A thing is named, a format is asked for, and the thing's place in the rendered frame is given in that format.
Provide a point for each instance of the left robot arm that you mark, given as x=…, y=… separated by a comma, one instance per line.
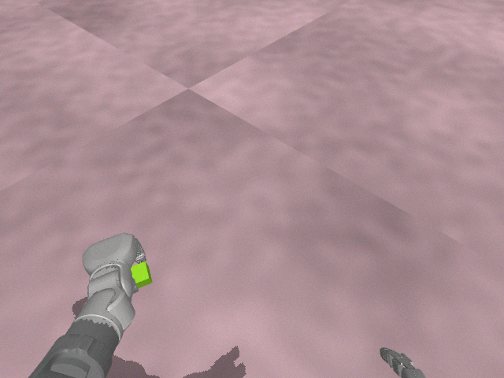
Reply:
x=86, y=349

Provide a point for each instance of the right robot hand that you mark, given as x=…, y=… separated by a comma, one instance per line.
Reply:
x=401, y=364

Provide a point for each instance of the left robot hand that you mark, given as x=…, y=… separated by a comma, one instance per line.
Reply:
x=124, y=248

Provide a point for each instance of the small box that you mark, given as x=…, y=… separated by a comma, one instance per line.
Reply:
x=141, y=274

